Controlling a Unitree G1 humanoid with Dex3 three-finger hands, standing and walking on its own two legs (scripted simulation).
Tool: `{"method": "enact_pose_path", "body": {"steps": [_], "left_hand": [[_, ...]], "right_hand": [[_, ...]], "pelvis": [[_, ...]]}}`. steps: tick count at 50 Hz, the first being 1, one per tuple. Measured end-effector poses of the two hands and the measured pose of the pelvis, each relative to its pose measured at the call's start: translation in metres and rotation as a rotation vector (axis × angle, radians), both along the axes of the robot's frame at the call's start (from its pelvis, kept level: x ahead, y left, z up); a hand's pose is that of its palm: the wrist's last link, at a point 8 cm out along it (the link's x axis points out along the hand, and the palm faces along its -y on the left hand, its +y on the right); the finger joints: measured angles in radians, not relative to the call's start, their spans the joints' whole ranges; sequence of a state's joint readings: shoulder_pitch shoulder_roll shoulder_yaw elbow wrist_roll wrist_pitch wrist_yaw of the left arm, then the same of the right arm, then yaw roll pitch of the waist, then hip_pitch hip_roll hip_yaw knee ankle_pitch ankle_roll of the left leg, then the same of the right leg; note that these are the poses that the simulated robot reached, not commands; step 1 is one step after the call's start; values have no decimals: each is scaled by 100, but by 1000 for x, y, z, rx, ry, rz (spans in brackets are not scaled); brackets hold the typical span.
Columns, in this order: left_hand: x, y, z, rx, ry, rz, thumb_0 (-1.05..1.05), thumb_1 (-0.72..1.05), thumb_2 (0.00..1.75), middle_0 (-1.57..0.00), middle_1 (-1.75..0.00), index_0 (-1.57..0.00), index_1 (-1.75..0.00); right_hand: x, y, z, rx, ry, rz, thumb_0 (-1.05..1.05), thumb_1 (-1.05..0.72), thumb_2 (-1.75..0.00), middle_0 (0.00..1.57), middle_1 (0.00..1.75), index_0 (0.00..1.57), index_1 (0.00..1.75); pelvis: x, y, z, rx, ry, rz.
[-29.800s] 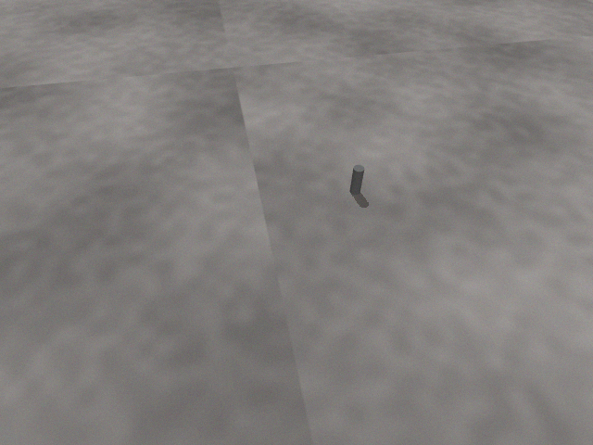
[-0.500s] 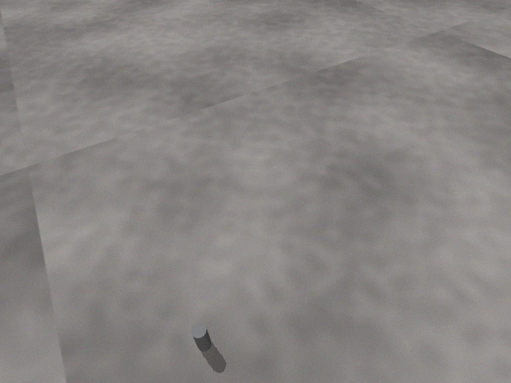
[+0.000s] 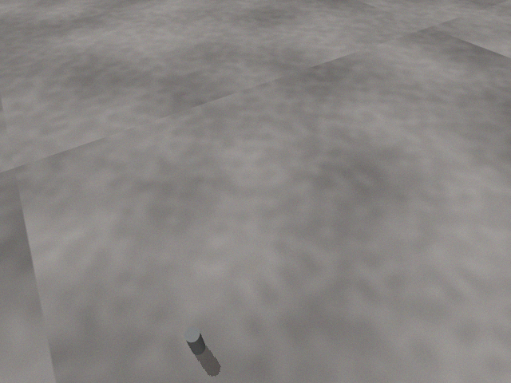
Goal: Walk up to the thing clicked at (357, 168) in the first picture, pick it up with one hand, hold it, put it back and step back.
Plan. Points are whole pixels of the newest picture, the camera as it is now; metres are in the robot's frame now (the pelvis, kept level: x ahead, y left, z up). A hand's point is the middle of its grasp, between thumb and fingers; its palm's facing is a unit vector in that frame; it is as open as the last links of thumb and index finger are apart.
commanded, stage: stand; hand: left
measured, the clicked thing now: (195, 341) +0.40 +0.24 -0.71
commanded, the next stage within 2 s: step back in 0.54 s
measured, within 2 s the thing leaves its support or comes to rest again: neither
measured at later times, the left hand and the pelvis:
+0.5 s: hand out of the picture +0.08 +0.25 -0.16, palm faces -0.01 -0.94 -0.34, open 7.4 cm; pelvis +0.01 +0.00 +0.00, yaw +0 degrees
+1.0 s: hand out of the picture +0.05 +0.27 -0.17, palm faces -0.04 -0.91 -0.42, open 7.4 cm; pelvis -0.07 +0.01 -0.02, yaw +0 degrees
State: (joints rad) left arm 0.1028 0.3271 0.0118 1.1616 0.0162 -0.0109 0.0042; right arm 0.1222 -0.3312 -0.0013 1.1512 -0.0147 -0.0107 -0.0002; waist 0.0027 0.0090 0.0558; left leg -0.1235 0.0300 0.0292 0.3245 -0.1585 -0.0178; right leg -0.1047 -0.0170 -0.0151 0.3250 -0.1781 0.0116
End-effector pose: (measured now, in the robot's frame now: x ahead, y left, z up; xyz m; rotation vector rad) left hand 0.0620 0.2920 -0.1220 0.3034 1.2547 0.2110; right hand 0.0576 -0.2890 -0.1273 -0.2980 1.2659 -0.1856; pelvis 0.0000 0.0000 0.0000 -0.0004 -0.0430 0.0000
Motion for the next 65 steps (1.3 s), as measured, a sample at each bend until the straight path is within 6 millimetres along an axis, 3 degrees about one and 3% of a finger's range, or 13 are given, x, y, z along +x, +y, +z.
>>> {"method": "enact_pose_path", "body": {"steps": [15, 28, 36, 43, 50, 56, 61, 65], "left_hand": [[16, 3, 1, 1, -13, -8, 0, 90, 90, -20, -30, -20, -30], [15, 5, -1, -5, -5, -2, 0, 90, 90, -20, -30, -20, -30], [10, 19, -5, 49, -10, -12, 0, 90, 90, -20, -30, -20, -30], [-12, 15, -6, 81, -18, -42, 0, 90, 90, -20, -30, -20, -30], [-22, 24, -3, 82, -61, -58, 0, 90, 90, -20, -30, -20, -30], [-24, 47, -22, 49, -161, -41, 0, 90, 90, -20, -30, -20, -30], [-52, 49, -22, 15, -105, -22, 0, 90, 90, -20, -30, -20, -30], [-77, 50, -18, 6, -85, -20, 0, 90, 90, -20, -30, -20, -30]], "right_hand": [[16, 0, 4, -7, -22, -3, 1, -90, -90, 20, 30, 21, 30], [18, 0, 5, -8, -20, -5, 1, -90, -90, 20, 30, 21, 30], [12, -16, -1, -25, -18, -16, 1, -90, -90, 20, 30, 21, 30], [4, -36, -13, -44, -41, -13, 1, -90, -90, 20, 30, 21, 30], [-30, -23, -9, -52, -16, 5, 1, -90, -90, 20, 30, 20, 30], [-78, 1, -9, -105, 46, 43, 1, -90, -90, 20, 30, 21, 30], [-113, 20, 11, -98, 54, 36, 1, -90, -90, 20, 30, 21, 30], [-122, 21, 17, -111, 41, 24, 1, -90, -90, 20, 30, 21, 30]], "pelvis": [[9, 2, 1, -1, 3, -5], [10, 3, 0, -1, 10, -7], [-17, -2, -11, 12, 23, -6], [-42, -9, -22, 14, 10, -6], [-67, 6, -20, 16, 45, 3], [-97, 25, -32, 21, 26, 32], [-111, 34, -18, -30, 23, 37], [-124, 37, -12, -26, 39, 12]]}}
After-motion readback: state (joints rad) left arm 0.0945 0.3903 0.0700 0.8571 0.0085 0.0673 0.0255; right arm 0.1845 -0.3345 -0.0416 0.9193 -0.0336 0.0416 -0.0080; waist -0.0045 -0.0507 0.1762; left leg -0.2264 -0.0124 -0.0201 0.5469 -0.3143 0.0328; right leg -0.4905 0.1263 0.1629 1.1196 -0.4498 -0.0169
